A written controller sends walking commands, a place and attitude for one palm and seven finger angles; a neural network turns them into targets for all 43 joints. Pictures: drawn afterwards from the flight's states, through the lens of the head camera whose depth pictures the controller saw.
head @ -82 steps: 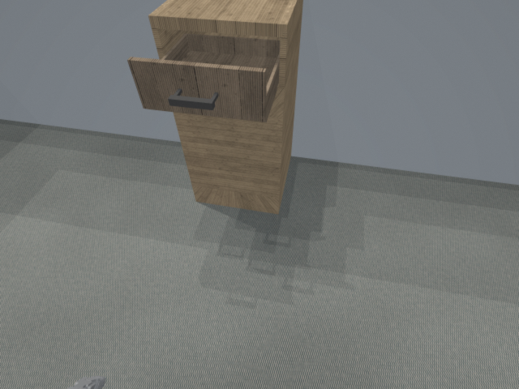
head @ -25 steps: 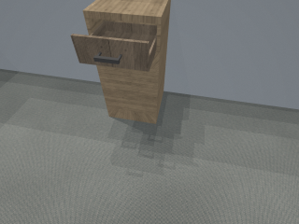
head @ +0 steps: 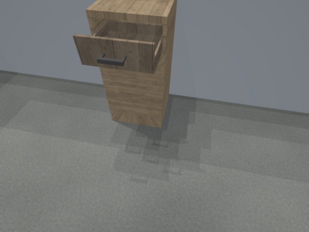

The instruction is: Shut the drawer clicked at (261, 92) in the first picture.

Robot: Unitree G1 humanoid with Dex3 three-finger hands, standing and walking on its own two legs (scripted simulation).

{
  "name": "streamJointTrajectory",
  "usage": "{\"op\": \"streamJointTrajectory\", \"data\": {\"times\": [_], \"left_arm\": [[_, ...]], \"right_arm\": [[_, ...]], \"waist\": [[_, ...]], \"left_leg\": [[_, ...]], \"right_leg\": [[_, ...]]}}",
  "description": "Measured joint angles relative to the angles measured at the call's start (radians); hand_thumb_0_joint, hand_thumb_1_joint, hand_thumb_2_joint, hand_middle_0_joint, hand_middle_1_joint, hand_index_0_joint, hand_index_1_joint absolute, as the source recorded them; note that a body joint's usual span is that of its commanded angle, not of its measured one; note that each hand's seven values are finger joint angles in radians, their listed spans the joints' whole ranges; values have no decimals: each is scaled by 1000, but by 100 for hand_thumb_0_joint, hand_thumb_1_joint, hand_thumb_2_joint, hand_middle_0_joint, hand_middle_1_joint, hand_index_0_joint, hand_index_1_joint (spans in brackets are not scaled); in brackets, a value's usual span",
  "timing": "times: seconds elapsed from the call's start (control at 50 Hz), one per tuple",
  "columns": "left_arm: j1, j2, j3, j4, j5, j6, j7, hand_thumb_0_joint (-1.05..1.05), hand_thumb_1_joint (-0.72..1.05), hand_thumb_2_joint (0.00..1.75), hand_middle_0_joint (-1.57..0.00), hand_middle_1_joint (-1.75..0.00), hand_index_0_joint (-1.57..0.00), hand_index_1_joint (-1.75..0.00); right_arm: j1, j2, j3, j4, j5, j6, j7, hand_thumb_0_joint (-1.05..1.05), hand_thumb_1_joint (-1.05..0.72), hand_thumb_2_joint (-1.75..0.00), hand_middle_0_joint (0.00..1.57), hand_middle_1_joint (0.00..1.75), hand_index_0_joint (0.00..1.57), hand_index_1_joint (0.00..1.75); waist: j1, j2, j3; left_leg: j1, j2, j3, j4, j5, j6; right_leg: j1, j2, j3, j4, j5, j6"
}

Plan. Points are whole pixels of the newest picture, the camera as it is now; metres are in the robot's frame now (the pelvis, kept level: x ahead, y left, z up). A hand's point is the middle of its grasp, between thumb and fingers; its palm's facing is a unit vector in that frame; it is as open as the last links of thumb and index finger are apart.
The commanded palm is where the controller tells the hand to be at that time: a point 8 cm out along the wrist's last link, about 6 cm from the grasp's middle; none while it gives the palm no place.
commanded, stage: turn to face it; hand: left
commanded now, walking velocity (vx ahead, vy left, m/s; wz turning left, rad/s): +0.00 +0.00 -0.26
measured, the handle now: (112, 59) +0.83 +0.26 +0.00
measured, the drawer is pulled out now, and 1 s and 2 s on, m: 0.21 0.21 0.21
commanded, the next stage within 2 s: take the last steps up to it in 0.12 s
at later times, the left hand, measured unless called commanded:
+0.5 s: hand out of the picture +0.02 +0.21 -0.19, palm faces +0.02 -0.99 -0.16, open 7.4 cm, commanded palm none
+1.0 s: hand (103, 185) +0.30 +0.21 -0.18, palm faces -0.13 -0.98 -0.14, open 7.4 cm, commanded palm none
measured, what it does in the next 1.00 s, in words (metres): walks ahead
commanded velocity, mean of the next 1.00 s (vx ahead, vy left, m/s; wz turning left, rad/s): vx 0.24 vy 0.08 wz -0.04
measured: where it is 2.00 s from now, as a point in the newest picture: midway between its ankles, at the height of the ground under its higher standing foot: (139, 209)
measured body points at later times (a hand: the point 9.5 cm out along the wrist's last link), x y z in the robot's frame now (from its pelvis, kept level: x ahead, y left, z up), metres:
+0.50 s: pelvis +0.02 +0.04 -0.01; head +0.01 +0.05 +0.44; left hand +0.02 +0.26 -0.17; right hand -0.01 -0.21 -0.16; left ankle +0.02 +0.13 -0.74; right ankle +0.00 -0.11 -0.75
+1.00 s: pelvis +0.17 +0.07 -0.02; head +0.19 +0.06 +0.43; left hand +0.31 +0.26 -0.17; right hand +0.01 -0.08 -0.17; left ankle +0.02 +0.13 -0.75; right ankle +0.28 -0.04 -0.73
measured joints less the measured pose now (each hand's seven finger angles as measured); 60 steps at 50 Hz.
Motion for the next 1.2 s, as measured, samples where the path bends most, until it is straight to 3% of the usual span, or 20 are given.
{"op": "streamJointTrajectory", "data": {"times": [0.26,0.44,0.5,0.54,0.58,0.62,0.68,0.76,0.84,0.96,1.02,1.06,1.12,1.16,1.2], "left_arm": [[38,-59,11,-35,3,31,8,0,90,90,-20,-29,-20,-30],[136,-144,24,-47,11,5,-2,0,90,90,-20,-29,-20,-30],[180,-152,37,-37,12,1,-1,0,90,90,-20,-30,-21,-30],[203,-150,48,-22,11,15,-1,0,90,90,-20,-30,-20,-30],[215,-150,54,2,15,29,0,0,90,90,-20,-29,-20,-30],[212,-143,60,16,20,32,-4,0,90,90,-20,-29,-20,-30],[183,-132,65,13,22,24,-9,1,90,90,-20,-29,-20,-30],[123,-133,66,-9,20,16,-9,1,90,90,-19,-29,-20,-30],[53,-147,65,-29,17,15,-9,0,91,90,-19,-29,-20,-30],[-42,-179,58,-61,15,3,-10,0,91,90,-19,-29,-20,-30],[-63,-194,52,-85,19,-20,-7,0,91,90,-19,-29,-20,-30],[-60,-200,52,-102,20,-51,-4,0,91,90,-20,-29,-20,-30],[-23,-205,52,-103,8,-66,4,0,90,90,-20,-29,-20,-30],[13,-199,73,-95,-2,-71,24,-1,92,90,-20,-29,-20,-30],[46,-177,83,-82,5,-72,34,-3,94,90,-20,-29,-20,-30]], "right_arm": [[24,61,-14,-46,-1,14,-14,0,-91,-90,20,30,20,30],[176,94,-29,-11,-12,21,11,0,-91,-90,20,30,20,30],[222,103,-36,-14,-9,4,13,0,-91,-90,20,30,20,30],[247,111,-40,-21,-13,-13,6,0,-91,-90,20,30,20,30],[270,121,-41,-28,-13,-27,-3,0,-91,-90,20,30,20,30],[296,141,-35,-26,-11,-37,-11,0,-91,-90,20,30,20,30],[336,178,-20,-6,-7,-53,-21,0,-91,-90,20,30,20,30],[375,226,-6,30,-4,-64,-26,0,-91,-90,20,30,20,30],[397,261,0,57,-6,-67,-28,0,-91,-90,20,30,20,30],[406,272,-5,75,-10,-65,-30,0,-91,-90,20,30,20,30],[413,267,-11,82,-8,-60,-30,0,-91,-90,20,30,20,30],[409,264,-16,84,2,-50,-24,0,-91,-90,20,30,20,30],[349,235,-33,61,-2,-26,-14,0,-91,-90,20,30,20,30],[293,210,-45,30,-9,-14,-9,0,-91,-90,20,30,20,30],[236,187,-56,-8,-16,-9,-6,0,-91,-90,20,30,20,30]], "waist": [[0,3,3],[3,13,-37],[4,-2,-37],[3,-20,-34],[-5,-21,-35],[-17,-26,-34],[-21,-34,-26],[-21,-35,-11],[-32,-33,6],[-58,-14,31],[-61,4,35],[-48,6,35],[-37,26,35],[-32,32,24],[-27,33,11]], "left_leg": [[-49,24,61,105,-57,-2],[-127,12,55,301,-231,20],[-110,3,71,222,-192,28],[-95,-14,98,209,-116,55],[-67,-19,123,192,-131,82],[-26,-29,138,137,-129,95],[38,-46,148,39,-98,100],[108,-66,151,-49,-83,110],[170,-82,148,-93,-99,111],[244,-87,147,-80,-179,102],[239,-68,139,38,-266,91],[133,-50,120,330,-299,80],[-98,-19,55,797,-248,71],[-227,21,36,887,-181,60],[-323,64,29,855,-138,43]], "right_leg": [[-74,26,60,104,-31,0],[-56,15,50,108,-69,-3],[-48,-7,54,125,-96,7],[-84,-25,56,236,-180,-17],[-169,-32,18,448,-230,-37],[-253,-49,-25,615,-194,-43],[-348,-78,-70,709,-104,-31],[-427,-104,-99,688,-41,-12],[-453,-114,-117,578,-3,-8],[-398,-79,-153,376,-17,-41],[-307,-37,-179,280,-25,-70],[-265,-37,-191,264,21,-88],[-215,-29,-217,275,-45,-74],[-171,-22,-225,220,-42,-60],[-133,-17,-226,162,-27,-53]]}}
